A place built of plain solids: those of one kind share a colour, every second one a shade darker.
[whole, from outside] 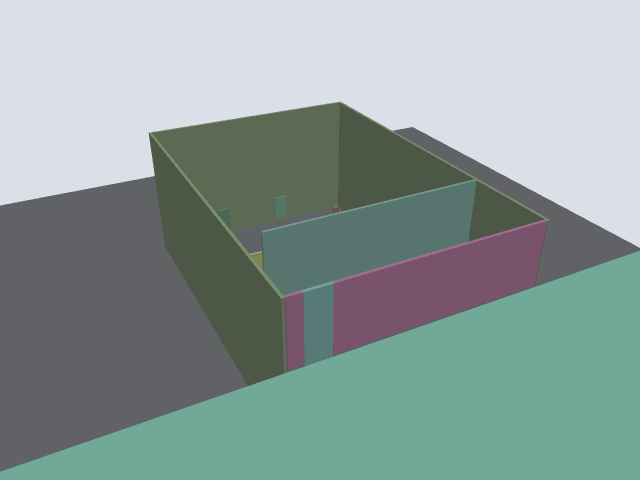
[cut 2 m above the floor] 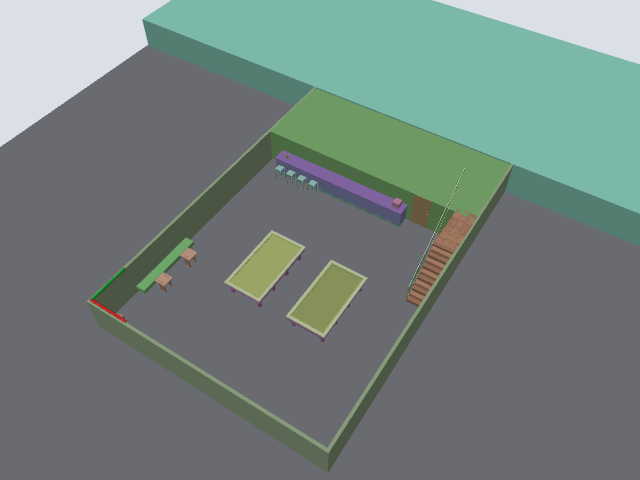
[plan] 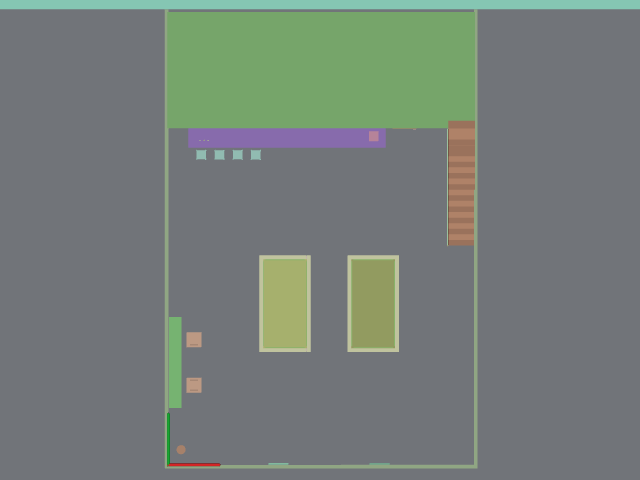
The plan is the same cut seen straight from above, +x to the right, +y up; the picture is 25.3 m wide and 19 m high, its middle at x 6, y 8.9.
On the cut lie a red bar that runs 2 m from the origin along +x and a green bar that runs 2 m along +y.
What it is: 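A billiard hall in the deep basement of an old town building, fitted out in the 1970s to 2010s; 12.1 x 17.9 m; the club room underground, without windows of its own, under a ceiling 2.81 m high; over the flight a stairwell up to the entrance level's ceiling, 7.47 m over the hall's floor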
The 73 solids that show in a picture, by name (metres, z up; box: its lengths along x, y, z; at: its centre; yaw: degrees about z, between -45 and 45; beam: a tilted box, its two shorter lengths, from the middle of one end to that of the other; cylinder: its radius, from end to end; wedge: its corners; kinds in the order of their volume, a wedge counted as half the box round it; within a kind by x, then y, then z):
{
 "street_ground_1": {"box": [39.8, 12.65, 4.16], "at": [6.04, 24.36, 2.03]},
 "upper_1": {"box": [12.19, 4.61, 4.16], "at": [6.04, 15.62, 2.03]},
 "wall_1": {"box": [0.15, 18.18, 7.52], "at": [-0.07, 8.94, 3.71]},
 "wall_2": {"box": [6.06, 0.15, 7.52], "at": [2.88, -0.07, 3.71]},
 "wall_3": {"box": [1.5, 0.15, 7.52], "at": [6.36, -0.07, 3.71]},
 "wall_4": {"box": [5.43, 0.15, 7.52], "at": [9.53, -0.07, 3.71]},
 "wall_5": {"box": [0.15, 18.18, 7.52], "at": [12.16, 8.94, 3.71]},
 "stair_step_1": {"box": [1.07, 0.44, 0.24], "at": [11.61, 8.9, 0.07]},
 "stair_step_2": {"box": [1.07, 0.44, 0.42], "at": [11.61, 9.12, 0.16]},
 "stair_step_3": {"box": [1.07, 0.44, 0.61], "at": [11.61, 9.34, 0.26]},
 "stair_step_4": {"box": [1.07, 0.44, 0.8], "at": [11.61, 9.56, 0.35]},
 "stair_step_5": {"box": [1.07, 0.44, 0.98], "at": [11.61, 9.78, 0.44]},
 "stair_step_6": {"box": [1.07, 0.44, 1.17], "at": [11.61, 10.01, 0.54]},
 "stair_step_7": {"box": [1.07, 0.44, 1.36], "at": [11.61, 10.23, 0.63]},
 "stair_step_8": {"box": [1.07, 0.44, 1.54], "at": [11.61, 10.45, 0.72]},
 "stair_step_9": {"box": [1.07, 0.44, 1.73], "at": [11.61, 10.67, 0.82]},
 "stair_step_10": {"box": [1.07, 0.44, 1.92], "at": [11.61, 10.89, 0.91]},
 "stair_step_11": {"box": [1.07, 0.44, 2.1], "at": [11.61, 11.11, 1.0]},
 "stair_step_12": {"box": [1.07, 0.44, 2.29], "at": [11.61, 11.33, 1.1]},
 "stair_step_13": {"box": [1.07, 0.44, 2.48], "at": [11.61, 11.55, 1.19]},
 "stair_step_14": {"box": [1.07, 0.44, 2.67], "at": [11.61, 11.77, 1.28]},
 "stair_step_15": {"box": [1.07, 0.44, 2.85], "at": [11.61, 11.99, 1.38]},
 "stair_step_16": {"box": [1.07, 0.44, 3.04], "at": [11.61, 12.21, 1.47]},
 "stair_step_17": {"box": [1.07, 0.44, 3.23], "at": [11.61, 12.44, 1.56]},
 "stair_step_18": {"box": [1.07, 0.44, 3.41], "at": [11.61, 12.66, 1.66]},
 "stair_step_19": {"box": [1.07, 0.44, 3.6], "at": [11.61, 12.88, 1.75]},
 "stair_step_20": {"box": [1.07, 0.44, 3.79], "at": [11.61, 13.1, 1.84]},
 "stair_step_21": {"box": [1.07, 0.52, 3.97], "at": [11.61, 13.36, 1.94]},
 "counter_1": {"box": [7.78, 0.7, 1.05], "at": [4.69, 12.96, 0.47]},
 "entrance_wall_1": {"box": [11.02, 0.15, 3.41], "at": [5.51, 13.39, 5.76]},
 "window_wall_1": {"box": [10.19, 0.15, 3.36], "at": [5.09, 17.95, 5.79]},
 "window_wall_2": {"box": [0.7, 0.15, 3.36], "at": [11.74, 17.95, 5.79]},
 "table_frame_1": {"box": [1.94, 3.73, 0.23], "at": [4.62, 6.38, 0.66]},
 "table_frame_2": {"box": [1.94, 3.73, 0.23], "at": [8.11, 6.38, 0.66]},
 "street_door_wall_1": {"box": [1.2, 0.15, 3.36], "at": [10.79, 17.95, 5.79]},
 "table_bed_1": {"box": [1.75, 3.54, 0.045], "at": [4.62, 6.38, 0.8]},
 "table_bed_2": {"box": [1.75, 3.54, 0.045], "at": [8.11, 6.38, 0.8]},
 "bench_upholstered_1": {"box": [0.5, 3.6, 0.25], "at": [0.27, 4.05, 0.33]},
 "table_rail_1": {"box": [0.15, 3.83, 0.09], "at": [3.67, 6.38, 0.82]},
 "table_rail_2": {"box": [1.73, 0.15, 0.09], "at": [4.62, 4.54, 0.82]},
 "table_rail_3": {"box": [1.73, 0.15, 0.09], "at": [4.62, 8.22, 0.82]},
 "table_rail_4": {"box": [0.15, 3.83, 0.09], "at": [5.56, 6.38, 0.82]},
 "table_rail_5": {"box": [0.15, 3.83, 0.09], "at": [7.16, 6.38, 0.82]},
 "table_rail_6": {"box": [1.73, 0.15, 0.09], "at": [8.11, 4.54, 0.82]},
 "table_rail_7": {"box": [1.73, 0.15, 0.09], "at": [8.11, 8.22, 0.82]},
 "table_rail_8": {"box": [0.15, 3.83, 0.09], "at": [9.05, 6.38, 0.82]},
 "counter_top_1": {"box": [7.82, 0.78, 0.04], "at": [4.69, 12.94, 1.02]},
 "cue_rack_1": {"box": [0.8, 0.07, 1.49], "at": [4.36, 0.04, 1.0]},
 "cue_rack_2": {"box": [0.8, 0.07, 1.49], "at": [8.36, 0.04, 1.0]},
 "back_foot_1": {"box": [10.19, 0.15, 0.07], "at": [5.09, 17.95, 4.14]},
 "meeting_table_1": {"box": [0.6, 0.6, 0.07], "at": [1.01, 3.15, 0.68]},
 "meeting_table_2": {"box": [0.32, 0.06, 0.77], "at": [1.01, 4.75, 0.34]},
 "meeting_table_3": {"box": [0.6, 0.6, 0.07], "at": [1.01, 4.95, 0.68]},
 "service_door_1": {"box": [0.95, 0.03, 2.1], "at": [9.36, 13.3, 1.0]},
 "till_1": {"box": [0.38, 0.4, 0.3], "at": [8.13, 13.01, 1.19]},
 "back_corner_1": {"box": [0.04, 0.17, 3.21], "at": [0.0, 17.95, 5.71]},
 "back_corner_2": {"box": [0.04, 0.17, 3.21], "at": [12.09, 17.95, 5.71]},
 "plant_pot_1": {"cylinder": 0.18, "from": [0.5, 0.6, 0.0], "to": [0.5, 0.6, 0.38]},
 "bar_stool_1": {"box": [0.38, 0.36, 0.06], "at": [1.3, 12.27, 0.73]},
 "bar_stool_2": {"box": [0.38, 0.36, 0.06], "at": [2.02, 12.27, 0.73]},
 "bar_stool_3": {"box": [0.38, 0.36, 0.06], "at": [2.74, 12.27, 0.73]},
 "bar_stool_4": {"box": [0.38, 0.36, 0.06], "at": [3.46, 12.27, 0.73]},
 "table_nose_1": {"box": [0.04, 3.36, 0.034], "at": [3.77, 6.38, 0.84]},
 "table_nose_2": {"box": [1.57, 0.04, 0.034], "at": [4.62, 4.64, 0.84]},
 "table_nose_3": {"box": [1.57, 0.04, 0.034], "at": [4.62, 8.12, 0.84]},
 "table_nose_4": {"box": [0.04, 3.36, 0.034], "at": [5.46, 6.38, 0.84]},
 "table_nose_5": {"box": [0.04, 3.36, 0.034], "at": [7.26, 6.38, 0.84]},
 "table_nose_6": {"box": [1.57, 0.04, 0.034], "at": [8.11, 4.64, 0.84]},
 "table_nose_7": {"box": [1.57, 0.04, 0.034], "at": [8.11, 8.12, 0.84]},
 "table_nose_8": {"box": [0.04, 3.36, 0.034], "at": [8.95, 6.38, 0.84]},
 "counter_kick_1": {"box": [7.78, 0.012, 0.15], "at": [4.69, 12.6, 0.03]},
 "stair_guard_rail_1": {"cylinder": 0.022, "from": [11.05, 8.68, 1.11], "to": [11.05, 13.32, 5.04]},
 "stair_guard_low_1": {"cylinder": 0.012, "from": [11.05, 8.68, 0.27], "to": [11.05, 13.32, 4.19]}
}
